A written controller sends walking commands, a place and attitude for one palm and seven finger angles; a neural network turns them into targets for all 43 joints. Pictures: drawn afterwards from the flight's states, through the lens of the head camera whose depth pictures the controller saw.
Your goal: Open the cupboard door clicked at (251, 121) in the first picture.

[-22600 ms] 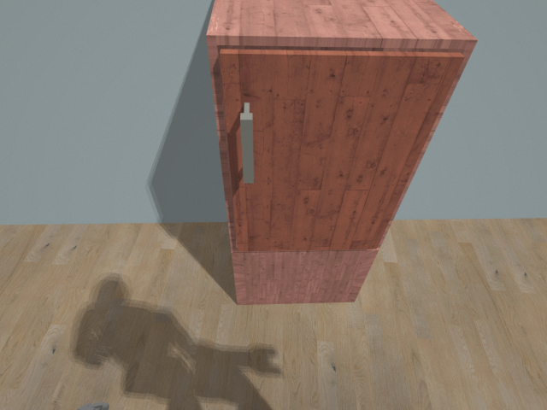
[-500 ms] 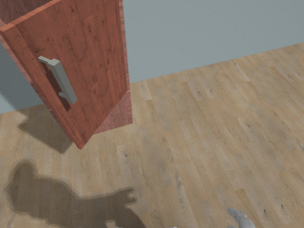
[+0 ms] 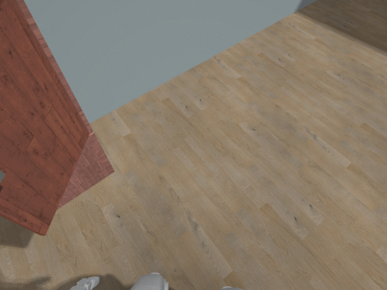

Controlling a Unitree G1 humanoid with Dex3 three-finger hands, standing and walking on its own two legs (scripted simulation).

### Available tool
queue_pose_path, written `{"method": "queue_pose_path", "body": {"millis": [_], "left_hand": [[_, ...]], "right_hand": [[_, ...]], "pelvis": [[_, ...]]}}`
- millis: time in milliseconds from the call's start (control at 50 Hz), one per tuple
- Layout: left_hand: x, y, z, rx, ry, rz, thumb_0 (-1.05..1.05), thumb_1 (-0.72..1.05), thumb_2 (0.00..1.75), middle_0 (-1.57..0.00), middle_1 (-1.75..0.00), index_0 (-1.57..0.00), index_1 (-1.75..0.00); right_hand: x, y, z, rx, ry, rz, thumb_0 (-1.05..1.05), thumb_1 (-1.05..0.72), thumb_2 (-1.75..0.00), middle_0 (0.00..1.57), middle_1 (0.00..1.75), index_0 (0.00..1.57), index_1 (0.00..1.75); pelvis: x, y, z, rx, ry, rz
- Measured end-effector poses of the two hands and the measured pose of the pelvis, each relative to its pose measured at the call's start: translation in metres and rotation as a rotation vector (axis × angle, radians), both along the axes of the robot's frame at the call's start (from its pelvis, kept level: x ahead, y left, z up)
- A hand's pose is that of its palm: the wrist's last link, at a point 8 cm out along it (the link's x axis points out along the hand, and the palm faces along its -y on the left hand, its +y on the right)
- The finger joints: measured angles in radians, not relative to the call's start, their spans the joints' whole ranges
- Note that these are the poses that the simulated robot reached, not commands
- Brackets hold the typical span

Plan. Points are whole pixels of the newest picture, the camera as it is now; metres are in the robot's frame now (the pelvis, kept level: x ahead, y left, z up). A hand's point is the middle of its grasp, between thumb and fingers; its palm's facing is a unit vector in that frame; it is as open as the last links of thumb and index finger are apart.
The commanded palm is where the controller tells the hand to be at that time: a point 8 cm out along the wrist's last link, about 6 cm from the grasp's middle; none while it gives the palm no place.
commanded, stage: walk to a spot facing it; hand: left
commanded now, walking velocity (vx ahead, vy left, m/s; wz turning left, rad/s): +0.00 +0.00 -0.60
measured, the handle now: out of the picture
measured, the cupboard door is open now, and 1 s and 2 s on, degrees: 43 43 43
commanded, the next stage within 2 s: turn to face it in 1.78 s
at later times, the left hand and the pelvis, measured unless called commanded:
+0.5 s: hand (134, 268) +0.18 +0.15 -0.16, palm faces -0.27 -0.93 -0.24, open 7.3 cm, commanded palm none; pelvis +0.03 -0.02 +0.00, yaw -18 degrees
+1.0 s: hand (184, 188) +0.38 +0.05 -0.15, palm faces -0.57 -0.80 -0.16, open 7.4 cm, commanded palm none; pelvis +0.19 -0.05 +0.01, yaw -37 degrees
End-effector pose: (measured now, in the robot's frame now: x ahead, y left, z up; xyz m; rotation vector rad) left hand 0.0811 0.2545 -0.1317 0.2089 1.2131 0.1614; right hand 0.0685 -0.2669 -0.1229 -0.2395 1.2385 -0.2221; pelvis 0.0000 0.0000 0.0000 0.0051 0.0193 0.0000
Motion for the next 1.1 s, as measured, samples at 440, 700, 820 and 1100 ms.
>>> {"method": "queue_pose_path", "body": {"millis": [440,700,820,1100], "left_hand": [[0.101,-0.049,0.003,-0.016,-0.069,-0.299,0.0,0.91,0.9,-0.2,-0.3,-0.2,-0.3],[0.104,-0.05,-0.008,-0.042,0.156,-0.339,0.0,0.91,0.9,-0.2,-0.3,-0.2,-0.3],[0.17,-0.057,-0.021,-0.046,0.189,-0.425,0.01,0.91,0.9,-0.2,-0.3,-0.2,-0.3],[0.398,-0.254,0.013,-0.105,-0.094,-0.782,0.0,0.92,0.9,-0.19,-0.3,-0.19,-0.3]], "right_hand": [[-0.103,0.007,-0.021,0.073,0.075,-0.303,0.0,-0.91,-0.9,0.2,0.3,0.21,0.3],[-0.003,-0.024,0.015,-0.002,-0.11,-0.366,0.01,-0.91,-0.9,0.2,0.3,0.2,0.3],[0.02,-0.011,0.015,-0.039,-0.148,-0.418,0.0,-0.91,-0.9,0.2,0.3,0.2,0.3],[-0.06,0.063,0.001,0.206,0.243,-0.793,0.0,-0.91,-0.9,0.2,0.3,0.2,0.3]], "pelvis": [[0.019,-0.013,-0.009,-0.018,0.001,-0.288],[0.09,-0.018,0.004,-0.013,-0.002,-0.432],[0.134,-0.019,-0.002,-0.029,0.004,-0.522],[0.217,-0.09,0.006,0.001,0.006,-0.687]]}}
